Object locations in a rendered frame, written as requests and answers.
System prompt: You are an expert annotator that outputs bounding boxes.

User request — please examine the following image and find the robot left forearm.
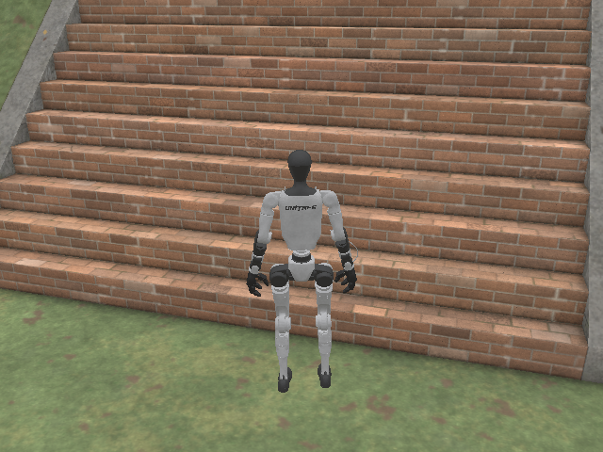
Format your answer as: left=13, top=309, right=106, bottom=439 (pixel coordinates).
left=249, top=230, right=267, bottom=274

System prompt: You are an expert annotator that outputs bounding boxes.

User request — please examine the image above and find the robot left hand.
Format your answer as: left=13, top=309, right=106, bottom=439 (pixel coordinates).
left=246, top=271, right=269, bottom=297

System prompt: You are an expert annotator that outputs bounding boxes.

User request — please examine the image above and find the robot right hand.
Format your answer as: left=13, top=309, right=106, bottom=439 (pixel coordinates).
left=334, top=267, right=357, bottom=293

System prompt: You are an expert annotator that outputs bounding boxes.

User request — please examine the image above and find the humanoid robot head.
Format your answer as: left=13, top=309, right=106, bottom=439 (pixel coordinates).
left=285, top=150, right=317, bottom=196

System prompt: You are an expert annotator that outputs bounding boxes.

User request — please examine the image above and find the right robot upper arm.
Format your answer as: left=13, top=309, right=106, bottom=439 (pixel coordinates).
left=320, top=190, right=346, bottom=241

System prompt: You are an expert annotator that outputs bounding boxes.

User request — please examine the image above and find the left robot upper arm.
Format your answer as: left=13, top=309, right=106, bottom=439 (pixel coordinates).
left=257, top=191, right=281, bottom=244

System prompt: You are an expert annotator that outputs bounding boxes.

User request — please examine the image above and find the right robot thigh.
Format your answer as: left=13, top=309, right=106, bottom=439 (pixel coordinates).
left=315, top=263, right=334, bottom=331

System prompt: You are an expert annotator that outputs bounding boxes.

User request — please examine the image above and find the robot right forearm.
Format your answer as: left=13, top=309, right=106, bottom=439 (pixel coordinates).
left=335, top=227, right=354, bottom=271

